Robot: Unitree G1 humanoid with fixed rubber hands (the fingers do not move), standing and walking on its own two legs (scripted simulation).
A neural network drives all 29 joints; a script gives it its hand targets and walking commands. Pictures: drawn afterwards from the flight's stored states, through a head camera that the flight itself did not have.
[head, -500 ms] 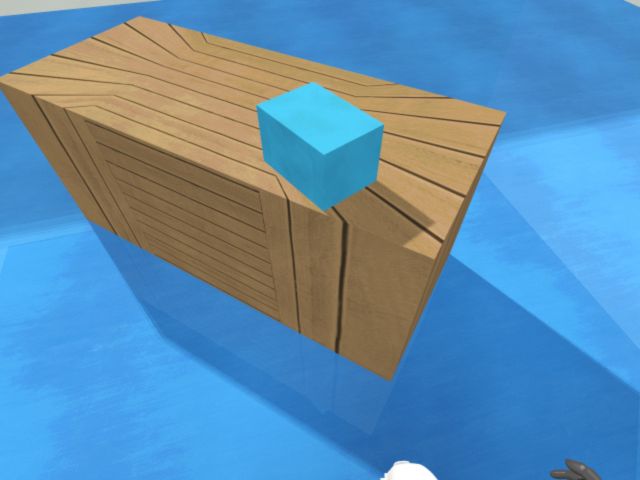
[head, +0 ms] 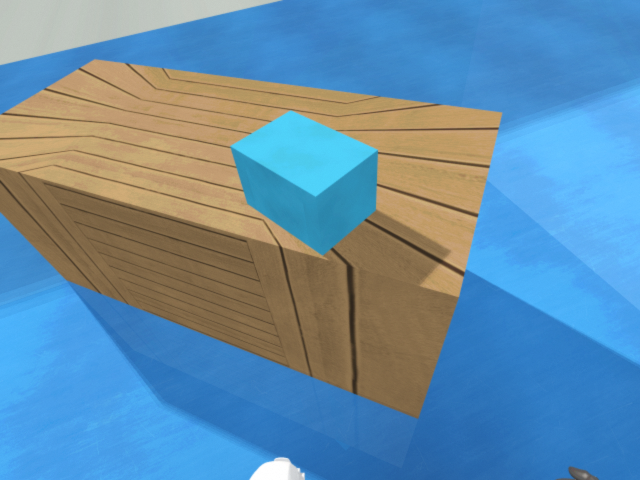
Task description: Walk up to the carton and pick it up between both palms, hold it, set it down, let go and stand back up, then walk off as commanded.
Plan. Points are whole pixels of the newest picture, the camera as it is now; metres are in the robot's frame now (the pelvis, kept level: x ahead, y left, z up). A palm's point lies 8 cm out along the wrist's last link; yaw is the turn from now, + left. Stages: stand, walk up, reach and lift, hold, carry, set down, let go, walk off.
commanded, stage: walk up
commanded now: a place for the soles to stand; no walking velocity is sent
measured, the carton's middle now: (306, 179) +0.67 +0.05 -0.03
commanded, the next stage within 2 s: none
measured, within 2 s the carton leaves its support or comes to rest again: neither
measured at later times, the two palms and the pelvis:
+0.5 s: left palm (23, 456) +0.19 +0.42 -0.07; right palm out of the picture +0.15 -0.23 -0.11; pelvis +0.11 +0.08 +0.00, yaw -10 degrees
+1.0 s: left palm out of the picture +0.30 +0.57 -0.05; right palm (416, 449) +0.19 -0.10 -0.09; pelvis +0.20 +0.23 +0.02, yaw -15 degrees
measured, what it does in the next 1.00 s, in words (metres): steps to the left, turning right: left foot, then right foot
